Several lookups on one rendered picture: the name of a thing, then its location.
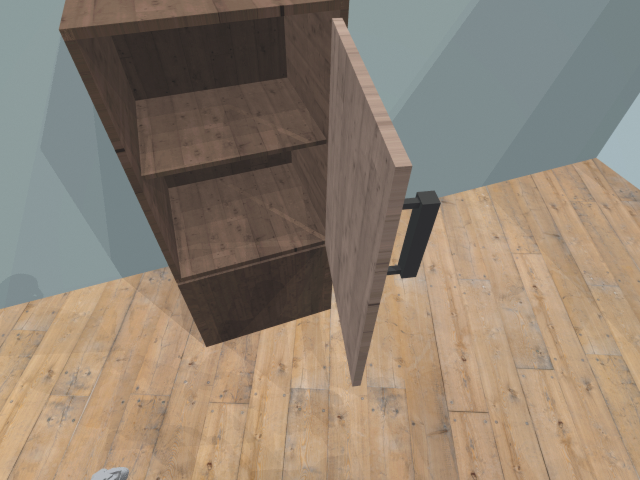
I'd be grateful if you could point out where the handle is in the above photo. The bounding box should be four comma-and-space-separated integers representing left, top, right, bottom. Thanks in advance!
387, 191, 441, 279

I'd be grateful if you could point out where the cupboard door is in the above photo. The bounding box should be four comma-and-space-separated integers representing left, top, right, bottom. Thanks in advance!
325, 18, 412, 387

